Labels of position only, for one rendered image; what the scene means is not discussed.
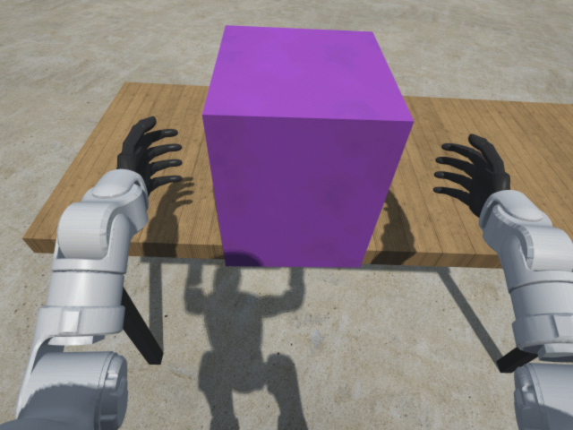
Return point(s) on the robot left forearm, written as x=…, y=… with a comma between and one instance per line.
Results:
x=89, y=263

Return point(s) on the table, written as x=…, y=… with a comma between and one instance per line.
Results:
x=416, y=226

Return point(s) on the robot right hand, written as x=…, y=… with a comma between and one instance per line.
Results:
x=488, y=173

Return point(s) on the robot right forearm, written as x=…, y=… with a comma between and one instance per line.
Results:
x=537, y=260

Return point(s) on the robot left hand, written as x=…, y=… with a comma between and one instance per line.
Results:
x=136, y=154

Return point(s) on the robot left upper arm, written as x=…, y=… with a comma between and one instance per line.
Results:
x=74, y=391

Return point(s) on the carton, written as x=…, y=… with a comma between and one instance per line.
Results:
x=305, y=129

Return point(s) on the robot right upper arm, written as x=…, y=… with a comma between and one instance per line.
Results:
x=544, y=396

